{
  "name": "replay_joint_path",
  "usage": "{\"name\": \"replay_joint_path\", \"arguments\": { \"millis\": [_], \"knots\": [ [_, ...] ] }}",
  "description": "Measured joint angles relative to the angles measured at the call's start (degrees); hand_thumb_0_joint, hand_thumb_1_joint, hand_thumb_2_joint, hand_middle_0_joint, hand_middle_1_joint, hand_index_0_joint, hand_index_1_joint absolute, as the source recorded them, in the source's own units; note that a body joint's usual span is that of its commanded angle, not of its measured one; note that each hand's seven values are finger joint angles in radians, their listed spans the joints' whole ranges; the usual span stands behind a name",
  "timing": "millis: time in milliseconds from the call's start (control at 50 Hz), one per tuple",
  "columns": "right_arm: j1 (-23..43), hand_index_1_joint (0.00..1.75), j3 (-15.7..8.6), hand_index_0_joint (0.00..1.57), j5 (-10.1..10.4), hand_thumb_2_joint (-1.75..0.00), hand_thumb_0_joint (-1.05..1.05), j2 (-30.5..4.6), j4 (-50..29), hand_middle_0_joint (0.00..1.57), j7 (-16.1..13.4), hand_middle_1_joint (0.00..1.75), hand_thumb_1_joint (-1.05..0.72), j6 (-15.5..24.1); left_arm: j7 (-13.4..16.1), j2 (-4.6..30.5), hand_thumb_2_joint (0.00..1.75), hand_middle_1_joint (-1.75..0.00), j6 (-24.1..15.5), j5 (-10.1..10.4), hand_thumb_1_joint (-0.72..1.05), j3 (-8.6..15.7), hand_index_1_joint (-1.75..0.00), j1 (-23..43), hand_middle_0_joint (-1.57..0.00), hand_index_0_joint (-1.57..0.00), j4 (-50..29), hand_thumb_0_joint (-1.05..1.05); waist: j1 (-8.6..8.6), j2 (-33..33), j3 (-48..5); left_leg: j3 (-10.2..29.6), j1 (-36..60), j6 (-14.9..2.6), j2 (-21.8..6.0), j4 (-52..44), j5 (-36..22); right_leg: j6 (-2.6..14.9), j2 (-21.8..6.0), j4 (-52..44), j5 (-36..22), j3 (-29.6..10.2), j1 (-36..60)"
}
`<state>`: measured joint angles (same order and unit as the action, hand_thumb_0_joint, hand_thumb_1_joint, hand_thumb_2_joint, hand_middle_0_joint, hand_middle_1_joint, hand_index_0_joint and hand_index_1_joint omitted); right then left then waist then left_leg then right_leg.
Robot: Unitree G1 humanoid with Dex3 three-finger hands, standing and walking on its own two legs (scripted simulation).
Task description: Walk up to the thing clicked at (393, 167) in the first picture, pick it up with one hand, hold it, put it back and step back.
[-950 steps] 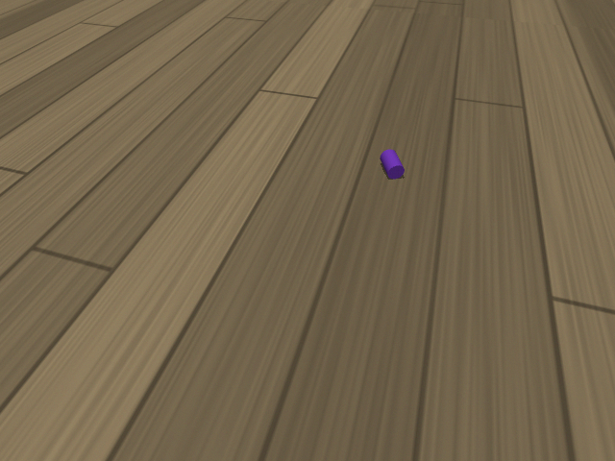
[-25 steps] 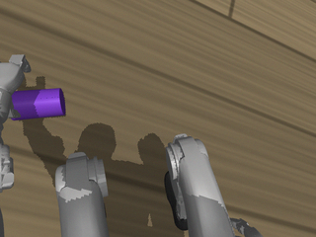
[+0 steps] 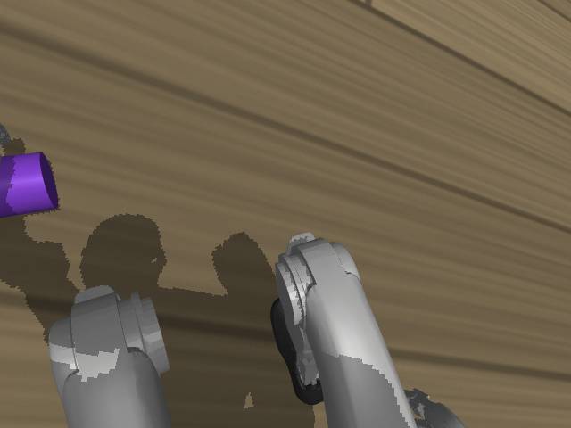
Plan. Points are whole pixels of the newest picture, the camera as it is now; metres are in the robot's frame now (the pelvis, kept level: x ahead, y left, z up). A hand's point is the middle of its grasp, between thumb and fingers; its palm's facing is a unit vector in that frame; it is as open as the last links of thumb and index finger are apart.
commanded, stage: rest palm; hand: left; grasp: from above
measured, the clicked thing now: out of the picture +0.48 +0.31 -0.26
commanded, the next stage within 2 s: close in 0.36 s
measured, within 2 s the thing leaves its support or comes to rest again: neither
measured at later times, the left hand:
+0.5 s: hand out of the picture +0.46 +0.31 -0.23, palm faces -0.46 -0.14 -0.88, open 13.5 cm
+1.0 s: hand out of the picture +0.46 +0.31 -0.23, palm faces -0.44 -0.12 -0.89, open 11.7 cm
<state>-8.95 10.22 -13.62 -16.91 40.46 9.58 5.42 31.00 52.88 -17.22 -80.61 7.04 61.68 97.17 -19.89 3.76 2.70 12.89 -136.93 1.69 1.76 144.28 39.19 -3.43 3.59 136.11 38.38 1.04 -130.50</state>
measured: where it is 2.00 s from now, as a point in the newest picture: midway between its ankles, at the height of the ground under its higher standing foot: (230, 400)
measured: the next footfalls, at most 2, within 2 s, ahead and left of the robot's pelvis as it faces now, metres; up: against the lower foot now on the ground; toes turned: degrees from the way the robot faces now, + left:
none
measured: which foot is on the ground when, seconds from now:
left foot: down 0.00-1.00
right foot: down 0.00-1.00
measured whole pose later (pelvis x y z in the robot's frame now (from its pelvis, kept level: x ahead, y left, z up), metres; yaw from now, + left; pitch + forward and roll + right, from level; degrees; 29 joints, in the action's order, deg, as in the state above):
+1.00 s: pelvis +0.00 +0.01 -0.01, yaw -3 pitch +28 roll -15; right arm -6.1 15.0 -16.2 -17.9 39.0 14.3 10.4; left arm 33.5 56.3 -16.0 -78.4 6.7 61.0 100.3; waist -21.2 5.3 5.6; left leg 15.5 -136.2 1.1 0.9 148.2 41.6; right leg -4.4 4.0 137.3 38.5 3.3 -129.2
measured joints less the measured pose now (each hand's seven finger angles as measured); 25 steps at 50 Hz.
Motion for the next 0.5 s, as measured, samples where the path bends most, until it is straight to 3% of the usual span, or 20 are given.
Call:
{"name": "replay_joint_path", "arguments": {
  "millis": [200,360,500],
  "knots": [
    [-0.4,0.30,1.2,0.20,-1.2,-0.90,0.00,0.3,0.5,0.21,1.7,0.30,-0.90,1.8,-0.1,1.2,1.02,-1.06,1.6,2.0,-0.48,2.3,-1.06,-1.8,-0.10,-0.10,-1.4,0.00,-0.79,0.0,1.2,1.1,-0.2,0.00,-0.4,2.0,2.1,-0.60,0.4,0.9,1.0,0.8,-0.1],
    [0.9,0.30,1.8,0.20,-1.5,-0.90,0.00,0.2,-0.5,0.21,2.8,0.30,-0.91,2.1,-0.8,1.7,1.03,-1.05,1.0,2.4,-0.48,3.1,-1.05,-3.0,-0.10,-0.10,-2.0,0.00,-0.67,0.4,2.1,1.7,0.8,-0.03,-0.5,2.5,3.0,-0.83,0.0,1.0,1.5,1.4,1.0],
    [2.3,0.30,2.2,0.20,-2.1,-0.90,0.00,-0.1,-0.4,0.20,3.2,0.30,-0.91,2.0,0.2,2.1,1.06,-1.05,0.2,1.9,-0.47,1.5,-1.05,-2.7,-0.12,-0.11,0.2,0.00,-0.60,1.1,1.8,2.0,1.2,-0.09,-0.5,2.9,2.9,-0.88,-0.1,1.1,1.2,1.7,1.5]
  ]
}}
